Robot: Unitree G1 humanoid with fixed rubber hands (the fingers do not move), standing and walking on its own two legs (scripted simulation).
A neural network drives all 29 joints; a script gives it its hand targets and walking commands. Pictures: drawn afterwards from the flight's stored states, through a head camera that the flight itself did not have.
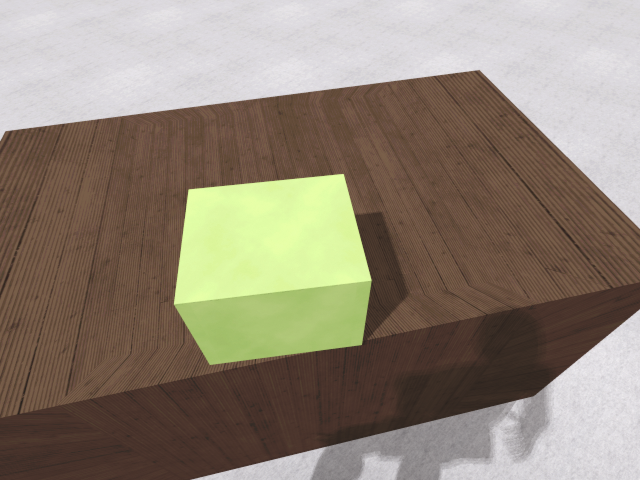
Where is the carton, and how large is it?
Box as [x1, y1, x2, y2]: [174, 174, 371, 364]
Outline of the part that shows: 343,174 188,190 174,304 210,364 361,344 371,280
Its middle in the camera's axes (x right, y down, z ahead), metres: -0.07 +0.04 +0.60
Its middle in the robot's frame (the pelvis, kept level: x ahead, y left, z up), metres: +0.42 +0.09 -0.01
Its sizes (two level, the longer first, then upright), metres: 0.239 0.203 0.181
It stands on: a pedestal, 0.66 m high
